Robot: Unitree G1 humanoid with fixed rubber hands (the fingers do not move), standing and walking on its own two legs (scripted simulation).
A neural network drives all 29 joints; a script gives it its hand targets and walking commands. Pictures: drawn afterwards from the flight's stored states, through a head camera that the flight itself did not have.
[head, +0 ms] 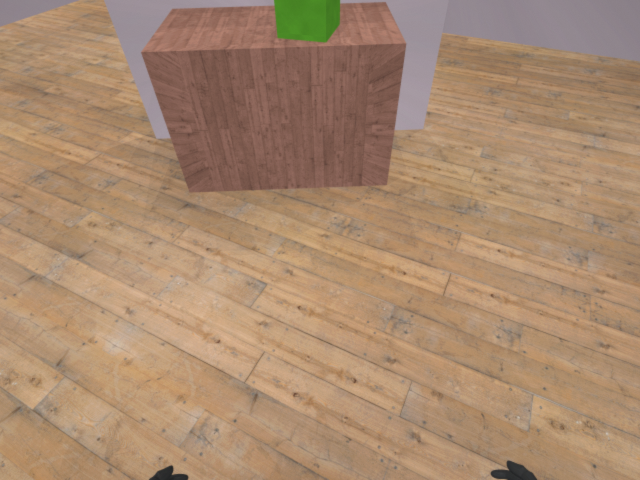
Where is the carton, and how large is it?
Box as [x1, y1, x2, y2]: [274, 0, 339, 41]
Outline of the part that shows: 274,0 278,37 326,41 339,24 339,0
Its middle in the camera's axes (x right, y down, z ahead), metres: -0.05 -0.95 +1.47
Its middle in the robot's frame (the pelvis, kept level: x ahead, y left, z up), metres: +1.75 +0.04 +0.04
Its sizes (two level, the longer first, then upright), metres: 0.210 0.200 0.250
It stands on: a pedestal, 0.68 m high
